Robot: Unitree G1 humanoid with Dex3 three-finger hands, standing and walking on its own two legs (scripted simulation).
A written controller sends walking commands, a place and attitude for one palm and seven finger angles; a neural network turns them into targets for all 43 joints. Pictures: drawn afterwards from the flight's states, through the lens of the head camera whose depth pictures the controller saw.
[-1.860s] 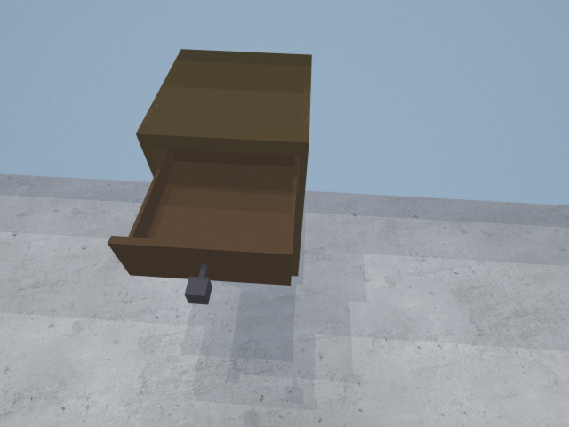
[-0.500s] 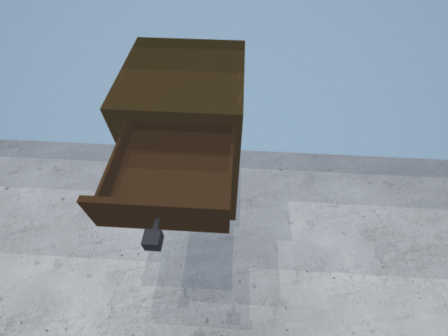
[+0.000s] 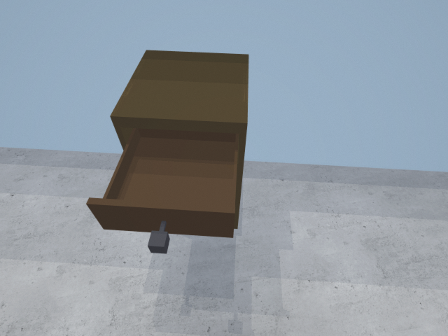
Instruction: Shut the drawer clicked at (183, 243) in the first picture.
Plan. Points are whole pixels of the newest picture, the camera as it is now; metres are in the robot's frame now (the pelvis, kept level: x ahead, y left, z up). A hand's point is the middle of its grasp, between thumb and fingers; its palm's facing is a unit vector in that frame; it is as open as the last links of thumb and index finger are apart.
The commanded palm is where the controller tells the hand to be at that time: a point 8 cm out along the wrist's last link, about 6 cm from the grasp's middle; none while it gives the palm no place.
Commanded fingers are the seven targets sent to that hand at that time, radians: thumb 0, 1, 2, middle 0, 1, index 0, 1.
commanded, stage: come to a stop and stand still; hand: left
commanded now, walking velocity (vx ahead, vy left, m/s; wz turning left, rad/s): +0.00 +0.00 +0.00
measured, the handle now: (160, 235) +0.39 +0.19 -0.20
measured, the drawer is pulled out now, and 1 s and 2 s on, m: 0.30 0.30 0.30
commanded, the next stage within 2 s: look again from close up in 0.66 s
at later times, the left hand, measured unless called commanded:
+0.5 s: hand out of the picture -0.07 +0.22 -0.17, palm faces -0.02 -0.98 -0.19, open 7.3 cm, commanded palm none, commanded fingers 0.00 0.90 0.90 -0.20 -0.30 -0.20 -0.30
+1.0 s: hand out of the picture -0.06 +0.20 -0.18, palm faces -0.01 -0.99 -0.15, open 7.3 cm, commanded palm none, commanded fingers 0.00 0.90 0.90 -0.20 -0.30 -0.20 -0.30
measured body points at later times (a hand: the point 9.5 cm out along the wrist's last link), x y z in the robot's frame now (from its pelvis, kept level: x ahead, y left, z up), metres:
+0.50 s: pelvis -0.06 +0.04 +0.01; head -0.05 +0.05 +0.46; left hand -0.07 +0.27 -0.16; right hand -0.06 -0.19 -0.15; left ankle -0.07 +0.10 -0.73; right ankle -0.03 -0.11 -0.73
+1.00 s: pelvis -0.05 +0.05 +0.01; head -0.04 +0.06 +0.46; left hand -0.05 +0.25 -0.16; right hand -0.06 -0.17 -0.15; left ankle -0.07 +0.10 -0.73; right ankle -0.03 -0.11 -0.73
